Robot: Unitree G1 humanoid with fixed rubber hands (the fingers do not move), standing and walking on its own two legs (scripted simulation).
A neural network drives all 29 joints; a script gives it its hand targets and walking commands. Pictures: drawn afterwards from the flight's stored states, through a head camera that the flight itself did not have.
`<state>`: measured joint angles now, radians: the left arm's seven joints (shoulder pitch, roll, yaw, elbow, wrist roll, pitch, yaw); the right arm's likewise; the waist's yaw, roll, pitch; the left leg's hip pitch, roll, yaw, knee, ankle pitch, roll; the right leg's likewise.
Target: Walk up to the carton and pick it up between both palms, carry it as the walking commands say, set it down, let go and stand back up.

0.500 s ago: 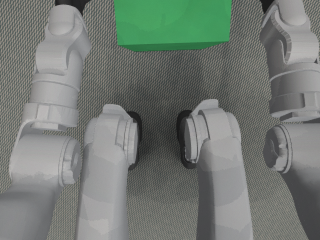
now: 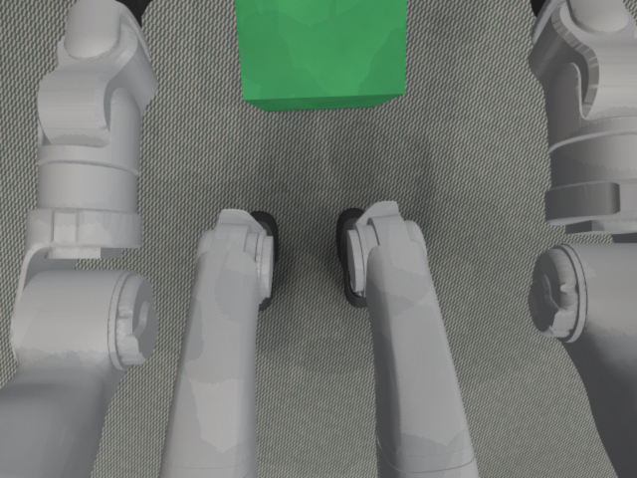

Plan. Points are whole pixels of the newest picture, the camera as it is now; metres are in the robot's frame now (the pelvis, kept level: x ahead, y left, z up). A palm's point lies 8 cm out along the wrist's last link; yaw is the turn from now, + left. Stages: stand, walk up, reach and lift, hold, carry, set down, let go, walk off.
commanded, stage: set down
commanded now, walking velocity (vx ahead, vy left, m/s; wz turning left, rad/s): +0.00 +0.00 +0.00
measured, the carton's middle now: (318, 29) +0.56 -0.03 -0.40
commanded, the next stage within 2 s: let go in 0.42 s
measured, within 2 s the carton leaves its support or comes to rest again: neither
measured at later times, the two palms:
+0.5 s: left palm out of the picture +0.53 +0.15 +0.00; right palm out of the picture +0.53 -0.23 +0.00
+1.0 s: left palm out of the picture +0.37 +0.20 +0.08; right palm out of the picture +0.36 -0.23 +0.08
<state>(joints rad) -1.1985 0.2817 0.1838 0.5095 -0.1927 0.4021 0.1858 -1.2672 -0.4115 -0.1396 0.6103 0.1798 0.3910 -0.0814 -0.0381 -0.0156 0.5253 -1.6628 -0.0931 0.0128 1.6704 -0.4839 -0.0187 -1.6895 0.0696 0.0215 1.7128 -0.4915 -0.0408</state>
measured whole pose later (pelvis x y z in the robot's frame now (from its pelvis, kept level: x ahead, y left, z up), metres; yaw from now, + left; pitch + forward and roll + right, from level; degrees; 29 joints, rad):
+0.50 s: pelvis +0.02 +0.00 +0.13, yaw -1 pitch +24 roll +3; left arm -1.15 0.26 0.21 0.57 -0.12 0.34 0.14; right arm -1.23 -0.41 -0.17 0.69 0.12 0.33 -0.03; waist -0.01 -0.01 0.52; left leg -1.23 -0.08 -0.01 1.15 -0.33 -0.01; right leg -1.27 0.07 0.05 1.20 -0.34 -0.04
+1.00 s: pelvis +0.06 +0.00 +0.19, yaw -1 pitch +12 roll +1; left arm -0.26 0.23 0.08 0.25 -0.04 0.25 0.04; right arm -0.28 -0.25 -0.09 0.28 0.02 0.23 -0.02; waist -0.03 0.00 0.41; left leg -0.78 -0.07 -0.06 0.88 -0.32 0.00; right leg -0.79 0.07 0.03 0.90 -0.32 -0.04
